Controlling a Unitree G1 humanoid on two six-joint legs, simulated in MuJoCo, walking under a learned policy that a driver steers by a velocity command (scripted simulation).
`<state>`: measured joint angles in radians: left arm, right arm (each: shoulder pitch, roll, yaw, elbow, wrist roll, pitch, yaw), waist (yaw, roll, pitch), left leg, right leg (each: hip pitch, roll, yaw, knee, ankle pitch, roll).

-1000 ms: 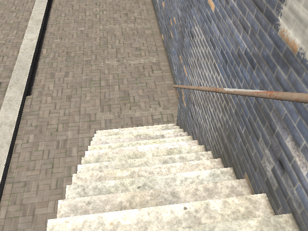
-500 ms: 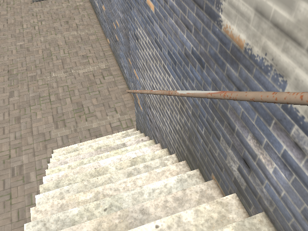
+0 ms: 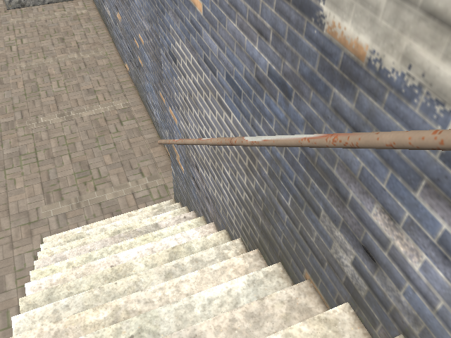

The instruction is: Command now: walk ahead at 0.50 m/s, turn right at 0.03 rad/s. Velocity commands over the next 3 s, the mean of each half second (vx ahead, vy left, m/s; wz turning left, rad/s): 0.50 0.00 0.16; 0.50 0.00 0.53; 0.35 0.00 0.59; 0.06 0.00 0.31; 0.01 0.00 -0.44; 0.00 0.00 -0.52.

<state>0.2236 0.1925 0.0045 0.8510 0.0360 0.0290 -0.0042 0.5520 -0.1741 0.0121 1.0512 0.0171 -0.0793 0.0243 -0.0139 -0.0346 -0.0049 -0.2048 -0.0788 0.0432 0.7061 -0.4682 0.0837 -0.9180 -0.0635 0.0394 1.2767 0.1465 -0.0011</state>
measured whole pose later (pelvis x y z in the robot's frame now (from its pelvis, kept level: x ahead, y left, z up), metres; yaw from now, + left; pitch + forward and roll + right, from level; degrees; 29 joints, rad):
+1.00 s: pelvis +0.49 -0.01 -0.36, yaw +25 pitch +0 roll -3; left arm 0.58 0.15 -0.01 1.15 0.10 -0.05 -0.09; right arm 0.20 -0.27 -0.06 0.99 -0.09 -0.09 0.06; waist 0.04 0.04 0.01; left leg -0.18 0.03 0.05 0.30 -0.12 0.07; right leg -0.38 -0.08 -0.13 1.86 -0.82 -0.02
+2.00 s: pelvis +0.73 +0.06 -0.60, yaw +52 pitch +2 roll +1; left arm 0.41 0.21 0.03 0.96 0.01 -0.09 -0.08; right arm 0.22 -0.17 0.01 0.85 0.00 -0.03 0.12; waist 0.08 -0.02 0.00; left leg -0.45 0.04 0.08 0.69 -0.27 0.00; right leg -0.30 -0.07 -0.09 0.72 -0.43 0.03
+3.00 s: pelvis +0.73 +0.06 -0.58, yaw +21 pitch +8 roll -1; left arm 0.29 0.25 0.02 0.73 0.07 -0.01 0.01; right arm 0.40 -0.23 -0.03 0.78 -0.05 -0.04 0.03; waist -0.06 0.00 -0.11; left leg -0.46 -0.01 0.02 0.56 -0.24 0.08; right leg -1.01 0.18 0.17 1.58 -0.28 0.03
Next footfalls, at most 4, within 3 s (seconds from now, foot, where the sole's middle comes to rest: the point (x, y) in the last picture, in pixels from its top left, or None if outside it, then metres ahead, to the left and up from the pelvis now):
0.34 right None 0.33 -0.17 -0.95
0.94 left None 0.51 0.10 -1.15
1.32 right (226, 336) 0.82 -0.02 -1.35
1.86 left None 0.69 0.22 -1.35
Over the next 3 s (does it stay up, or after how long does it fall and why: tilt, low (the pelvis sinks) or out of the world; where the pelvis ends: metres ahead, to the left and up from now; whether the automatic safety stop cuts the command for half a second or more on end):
stays up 0.73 0.06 -0.58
